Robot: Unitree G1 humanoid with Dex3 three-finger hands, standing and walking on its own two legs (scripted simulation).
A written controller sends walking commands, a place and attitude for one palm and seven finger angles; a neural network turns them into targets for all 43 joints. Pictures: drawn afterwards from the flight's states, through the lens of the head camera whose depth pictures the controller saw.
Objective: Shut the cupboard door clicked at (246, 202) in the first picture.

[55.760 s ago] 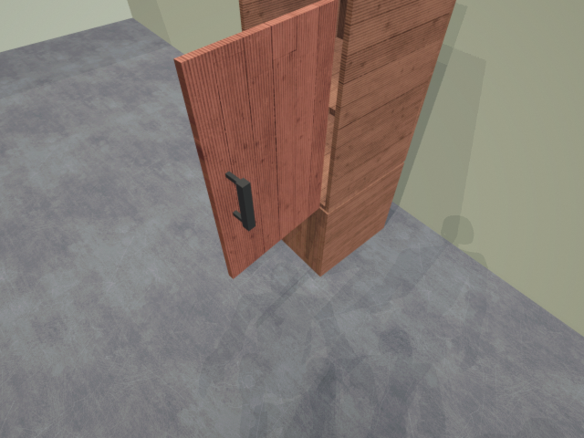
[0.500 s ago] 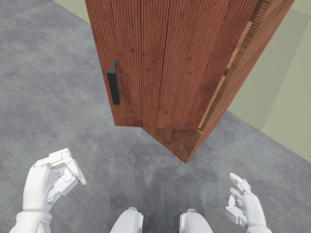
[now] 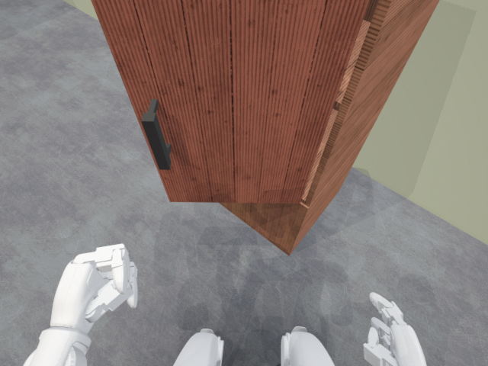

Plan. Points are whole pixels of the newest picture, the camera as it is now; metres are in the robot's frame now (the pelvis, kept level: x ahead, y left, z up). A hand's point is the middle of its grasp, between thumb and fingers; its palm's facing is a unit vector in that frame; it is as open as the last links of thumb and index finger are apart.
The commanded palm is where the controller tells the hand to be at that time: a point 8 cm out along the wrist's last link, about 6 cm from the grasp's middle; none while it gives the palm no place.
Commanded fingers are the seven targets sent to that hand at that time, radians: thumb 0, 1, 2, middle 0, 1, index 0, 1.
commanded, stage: raise the hand and make a fist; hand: left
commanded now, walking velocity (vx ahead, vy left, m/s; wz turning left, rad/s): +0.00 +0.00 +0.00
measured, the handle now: (159, 136) +0.50 +0.19 +0.05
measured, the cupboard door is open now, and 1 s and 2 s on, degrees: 39 39 39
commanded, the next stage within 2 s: bring the fist close to the handle in 0.20 s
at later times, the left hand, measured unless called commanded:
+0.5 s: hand (127, 271) +0.24 +0.18 +0.05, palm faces +0.03 -1.00 -0.03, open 3.1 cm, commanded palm +0.23 +0.23 +0.05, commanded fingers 0.00 0.90 0.90 -1.30 -1.50 -1.30 -1.50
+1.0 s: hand (166, 218) +0.33 +0.15 +0.05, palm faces -0.02 -1.00 -0.02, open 3.2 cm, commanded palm +0.32 +0.20 +0.05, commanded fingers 0.00 0.90 0.90 -1.30 -1.50 -1.30 -1.50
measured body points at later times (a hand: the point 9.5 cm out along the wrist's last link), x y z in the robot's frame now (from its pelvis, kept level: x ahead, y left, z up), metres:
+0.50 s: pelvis -0.01 +0.00 -0.01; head +0.06 +0.01 +0.44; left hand +0.24 +0.24 +0.06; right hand +0.18 -0.23 -0.08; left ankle +0.00 +0.12 -0.63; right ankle +0.04 -0.12 -0.63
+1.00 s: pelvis -0.01 +0.01 +0.01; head +0.08 +0.01 +0.45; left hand +0.32 +0.20 +0.05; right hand +0.14 -0.23 -0.09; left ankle +0.00 +0.12 -0.63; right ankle +0.04 -0.12 -0.63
